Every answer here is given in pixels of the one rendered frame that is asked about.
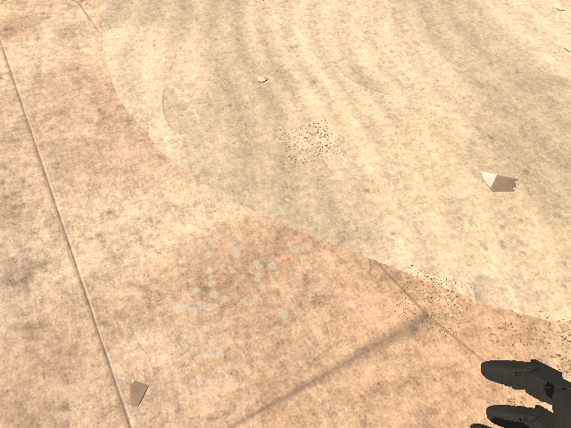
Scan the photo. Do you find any right robot hand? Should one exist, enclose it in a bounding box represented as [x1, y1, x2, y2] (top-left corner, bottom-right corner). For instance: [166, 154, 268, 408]
[470, 359, 571, 428]

